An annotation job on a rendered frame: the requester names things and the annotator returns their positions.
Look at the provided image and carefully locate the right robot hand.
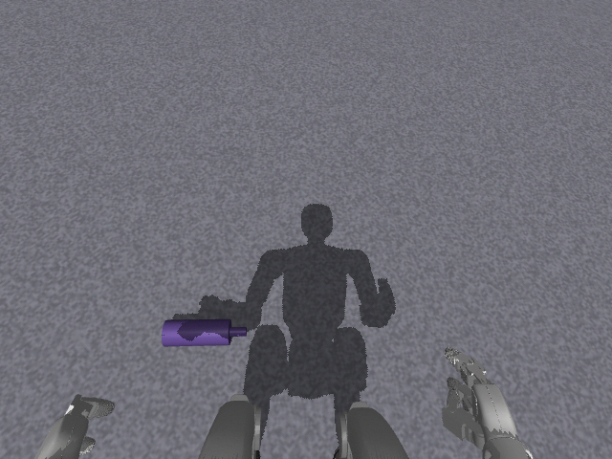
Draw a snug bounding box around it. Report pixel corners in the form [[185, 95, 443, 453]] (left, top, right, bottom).
[[442, 347, 519, 452]]

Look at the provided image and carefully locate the left robot hand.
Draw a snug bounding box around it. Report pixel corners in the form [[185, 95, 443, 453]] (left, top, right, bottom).
[[34, 394, 115, 459]]

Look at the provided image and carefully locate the right robot arm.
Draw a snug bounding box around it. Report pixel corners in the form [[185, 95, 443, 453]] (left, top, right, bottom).
[[483, 437, 534, 459]]

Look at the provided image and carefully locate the bottle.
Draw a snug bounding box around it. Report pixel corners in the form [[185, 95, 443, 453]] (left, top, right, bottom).
[[162, 319, 247, 346]]

